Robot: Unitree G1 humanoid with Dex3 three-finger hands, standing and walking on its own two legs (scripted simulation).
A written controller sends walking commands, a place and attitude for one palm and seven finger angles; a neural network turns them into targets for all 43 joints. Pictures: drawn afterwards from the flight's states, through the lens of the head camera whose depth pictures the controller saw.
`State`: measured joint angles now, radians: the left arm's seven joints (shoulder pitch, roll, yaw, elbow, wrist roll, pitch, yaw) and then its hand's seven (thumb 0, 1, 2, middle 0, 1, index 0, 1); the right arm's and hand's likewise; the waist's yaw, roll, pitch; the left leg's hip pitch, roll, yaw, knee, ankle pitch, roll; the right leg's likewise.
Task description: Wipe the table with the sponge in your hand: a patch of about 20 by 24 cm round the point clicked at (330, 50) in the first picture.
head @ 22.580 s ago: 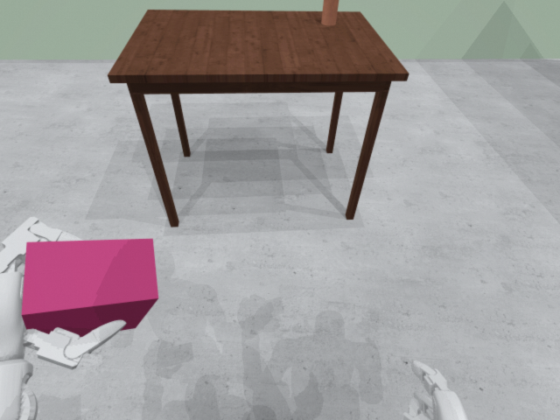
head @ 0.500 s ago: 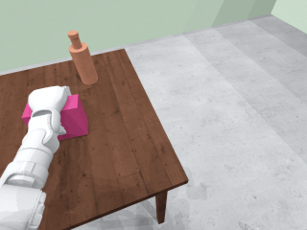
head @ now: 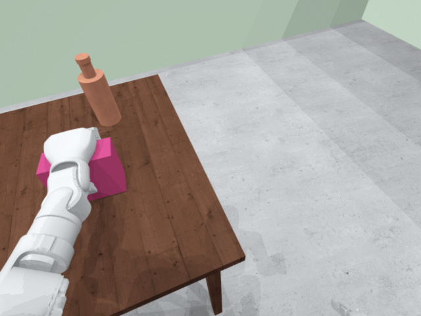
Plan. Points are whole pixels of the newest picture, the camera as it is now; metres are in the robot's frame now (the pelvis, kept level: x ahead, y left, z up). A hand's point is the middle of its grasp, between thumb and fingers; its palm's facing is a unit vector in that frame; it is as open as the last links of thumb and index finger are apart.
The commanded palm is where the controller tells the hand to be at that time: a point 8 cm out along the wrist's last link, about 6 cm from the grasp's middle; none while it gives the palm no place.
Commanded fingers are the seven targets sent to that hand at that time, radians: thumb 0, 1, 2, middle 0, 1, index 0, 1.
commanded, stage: wipe back along the middle lane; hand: left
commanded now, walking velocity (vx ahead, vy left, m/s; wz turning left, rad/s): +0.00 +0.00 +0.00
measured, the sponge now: (89, 178) +0.38 +0.29 +0.03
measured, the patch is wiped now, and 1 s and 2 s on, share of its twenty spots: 0.70 0.85 0.85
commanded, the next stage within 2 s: slide across to the third lane in 1.40 s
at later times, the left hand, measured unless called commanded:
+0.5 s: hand (82, 185) +0.34 +0.27 +0.07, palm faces +0.00 -0.05 -1.00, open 10.6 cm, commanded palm +0.30 +0.26 +0.10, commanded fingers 0.00 0.10 1.30 -1.20 -1.60 -1.20 -1.60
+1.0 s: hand (89, 203) +0.30 +0.25 +0.07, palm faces +0.04 -0.05 -1.00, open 10.6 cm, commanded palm +0.25 +0.23 +0.10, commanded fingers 0.00 0.10 1.30 -1.20 -1.60 -1.20 -1.60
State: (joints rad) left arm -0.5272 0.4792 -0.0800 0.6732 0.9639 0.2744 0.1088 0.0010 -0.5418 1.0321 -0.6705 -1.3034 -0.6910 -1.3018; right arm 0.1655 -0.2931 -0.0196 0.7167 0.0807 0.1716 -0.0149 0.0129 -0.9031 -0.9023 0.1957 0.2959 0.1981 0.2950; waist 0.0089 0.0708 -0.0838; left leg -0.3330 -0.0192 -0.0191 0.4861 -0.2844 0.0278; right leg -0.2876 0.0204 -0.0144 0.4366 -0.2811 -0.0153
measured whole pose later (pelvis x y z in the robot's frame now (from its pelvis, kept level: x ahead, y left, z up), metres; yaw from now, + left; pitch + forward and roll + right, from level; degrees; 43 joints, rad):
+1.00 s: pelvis -0.01 +0.00 +0.00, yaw +0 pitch +3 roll +0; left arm -0.14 0.37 -0.23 0.14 0.97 0.51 0.13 -0.01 -0.52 1.03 -0.65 -1.32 -0.67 -1.32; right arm 0.06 -0.27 0.02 0.64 0.09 0.18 0.02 0.02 -0.90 -0.90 0.19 0.30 0.20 0.29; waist 0.07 0.10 -0.09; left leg -0.26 -0.04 -0.01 0.50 -0.30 0.03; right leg -0.23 0.00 -0.01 0.49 -0.31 -0.01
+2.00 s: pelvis -0.04 -0.02 +0.00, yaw +0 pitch -2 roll +1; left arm -0.09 0.29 -0.36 0.08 0.98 0.55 0.13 -0.03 -0.53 1.03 -0.65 -1.32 -0.67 -1.31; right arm -0.01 -0.25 0.02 0.70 0.09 0.15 0.03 0.02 -0.90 -0.90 0.19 0.30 0.20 0.29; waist 0.10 0.12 -0.06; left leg -0.20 -0.02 -0.01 0.47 -0.24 0.01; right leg -0.19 0.02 -0.01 0.51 -0.28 -0.04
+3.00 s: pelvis -0.05 -0.04 +0.00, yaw -1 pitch +3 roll +1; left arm -0.54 0.25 -0.28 0.68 0.94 0.50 0.17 -0.01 -0.54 1.03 -0.67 -1.31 -0.69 -1.29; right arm 0.09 -0.28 0.01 0.75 0.10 0.18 -0.04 0.02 -0.90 -0.90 0.19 0.30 0.20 0.29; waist 0.03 0.08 -0.10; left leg -0.32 0.01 -0.02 0.50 -0.24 -0.01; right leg -0.32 0.05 -0.01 0.55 -0.27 -0.07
